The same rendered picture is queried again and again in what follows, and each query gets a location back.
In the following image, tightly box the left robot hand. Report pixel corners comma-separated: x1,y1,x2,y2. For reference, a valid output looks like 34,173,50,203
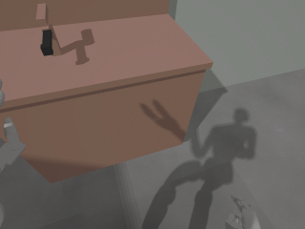
0,78,26,174

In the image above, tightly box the right robot hand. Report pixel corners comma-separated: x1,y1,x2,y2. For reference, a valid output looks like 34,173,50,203
225,193,262,229

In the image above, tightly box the tap lever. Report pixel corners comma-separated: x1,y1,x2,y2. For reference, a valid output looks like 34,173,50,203
40,30,53,56

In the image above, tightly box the counter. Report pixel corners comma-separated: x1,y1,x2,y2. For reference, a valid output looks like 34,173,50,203
0,0,213,183

